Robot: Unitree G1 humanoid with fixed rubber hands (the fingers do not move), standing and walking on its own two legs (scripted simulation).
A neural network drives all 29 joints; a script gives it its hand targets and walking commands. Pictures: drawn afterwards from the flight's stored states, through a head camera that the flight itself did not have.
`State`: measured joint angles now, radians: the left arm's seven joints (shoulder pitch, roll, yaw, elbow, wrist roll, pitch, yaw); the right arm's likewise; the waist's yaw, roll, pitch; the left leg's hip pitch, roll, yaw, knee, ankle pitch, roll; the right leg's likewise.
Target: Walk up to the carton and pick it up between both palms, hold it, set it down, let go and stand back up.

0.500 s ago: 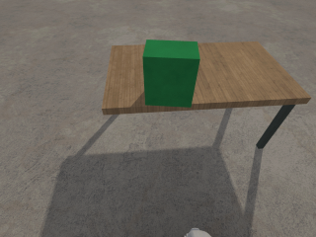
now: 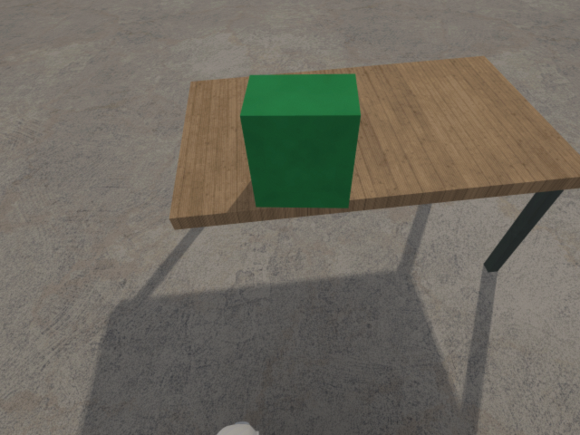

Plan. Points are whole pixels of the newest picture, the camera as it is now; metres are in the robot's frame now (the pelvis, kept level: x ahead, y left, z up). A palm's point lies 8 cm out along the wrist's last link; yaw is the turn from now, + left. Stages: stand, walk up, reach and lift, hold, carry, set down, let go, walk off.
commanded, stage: walk up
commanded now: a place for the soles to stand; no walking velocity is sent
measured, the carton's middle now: (301, 145) +0.76 -0.03 -0.08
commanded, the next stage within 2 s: none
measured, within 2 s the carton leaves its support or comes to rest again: neither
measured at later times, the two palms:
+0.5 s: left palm out of the picture +0.05 +0.33 -0.11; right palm out of the picture +0.10 -0.29 -0.11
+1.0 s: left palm out of the picture +0.12 +0.34 -0.10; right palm out of the picture +0.09 -0.27 -0.11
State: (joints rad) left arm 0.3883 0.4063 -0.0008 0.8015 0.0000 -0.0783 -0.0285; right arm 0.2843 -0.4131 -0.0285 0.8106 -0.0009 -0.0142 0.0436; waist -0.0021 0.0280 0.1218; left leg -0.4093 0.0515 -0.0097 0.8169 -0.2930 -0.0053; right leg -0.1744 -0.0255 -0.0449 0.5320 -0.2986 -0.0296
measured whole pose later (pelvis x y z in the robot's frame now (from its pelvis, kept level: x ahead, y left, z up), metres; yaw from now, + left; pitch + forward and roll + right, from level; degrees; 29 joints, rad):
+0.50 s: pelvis +0.00 +0.02 -0.01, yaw -1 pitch -3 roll +1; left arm 0.33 0.40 0.00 0.85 0.00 -0.01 -0.01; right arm 0.17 -0.38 -0.03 0.87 0.00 0.00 0.01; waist 0.00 -0.01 0.06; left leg -0.37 0.01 0.05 0.65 -0.30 0.02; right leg -0.23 -0.03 -0.04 0.66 -0.37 -0.02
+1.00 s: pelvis +0.01 +0.04 -0.01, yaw +0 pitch -2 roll +0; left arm 0.16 0.40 0.00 0.87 0.00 -0.03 0.00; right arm 0.17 -0.38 -0.03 0.96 0.00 -0.01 0.02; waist 0.00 -0.01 0.03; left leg -0.33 0.00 0.00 0.63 -0.26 0.00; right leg -0.25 -0.03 -0.05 0.64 -0.37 -0.02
